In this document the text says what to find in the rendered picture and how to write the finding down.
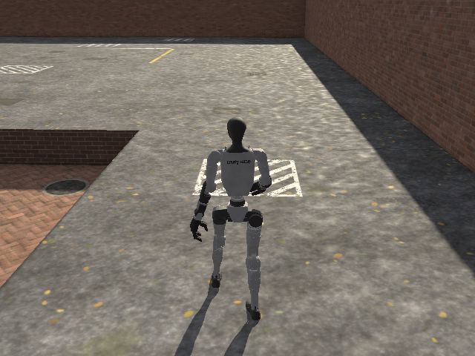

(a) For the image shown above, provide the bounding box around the robot left upper arm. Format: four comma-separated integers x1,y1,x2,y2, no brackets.
205,150,222,193

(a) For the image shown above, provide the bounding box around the robot left foot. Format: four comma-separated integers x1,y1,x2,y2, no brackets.
212,270,222,288

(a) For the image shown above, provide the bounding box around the left robot hand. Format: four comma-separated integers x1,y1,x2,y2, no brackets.
190,218,208,242

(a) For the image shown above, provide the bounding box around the right robot forearm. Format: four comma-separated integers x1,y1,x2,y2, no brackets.
258,175,272,190

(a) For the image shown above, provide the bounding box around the robot right upper arm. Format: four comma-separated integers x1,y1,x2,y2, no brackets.
252,148,271,186

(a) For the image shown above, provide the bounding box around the left robot shin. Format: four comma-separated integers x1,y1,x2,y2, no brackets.
212,234,223,278

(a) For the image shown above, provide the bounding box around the left robot forearm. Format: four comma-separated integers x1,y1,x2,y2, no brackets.
193,181,211,221

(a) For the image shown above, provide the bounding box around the right robot hand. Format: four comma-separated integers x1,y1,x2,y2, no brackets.
250,180,266,196

